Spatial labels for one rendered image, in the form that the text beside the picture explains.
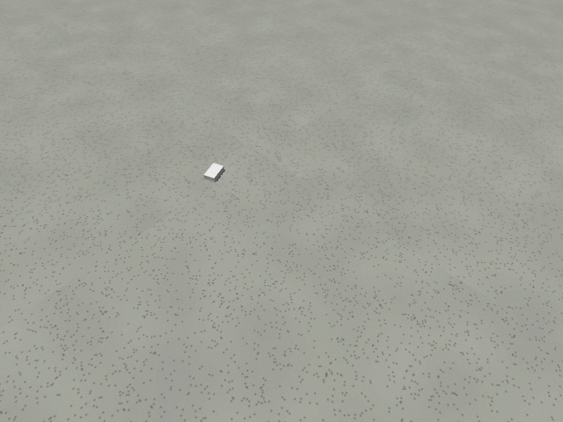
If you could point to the small box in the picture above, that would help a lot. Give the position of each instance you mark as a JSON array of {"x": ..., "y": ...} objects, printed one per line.
[{"x": 214, "y": 171}]

